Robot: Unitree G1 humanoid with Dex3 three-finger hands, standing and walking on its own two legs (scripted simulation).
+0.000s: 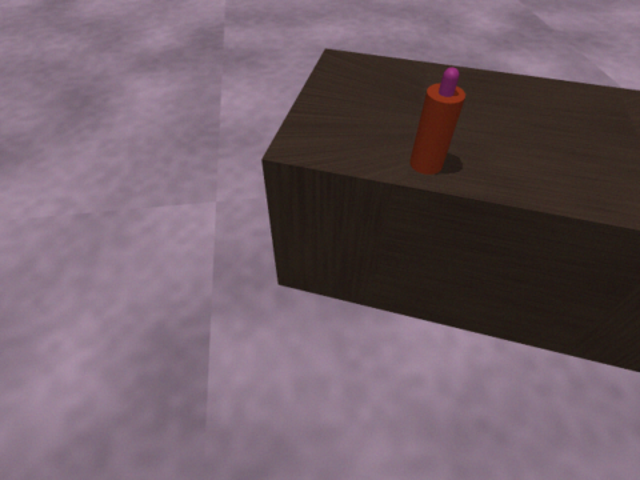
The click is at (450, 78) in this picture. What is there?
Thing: necked bottle
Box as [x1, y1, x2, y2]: [410, 67, 465, 174]
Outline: 453,67 446,69 444,71 441,82 429,86 426,92 410,159 411,166 415,170 422,173 431,174 440,170 464,99 464,92 456,85 458,71
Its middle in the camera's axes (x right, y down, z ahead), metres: +0.28 -0.28 +0.91
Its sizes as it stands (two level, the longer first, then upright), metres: 0.083 0.083 0.255
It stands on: a support 0.60 m high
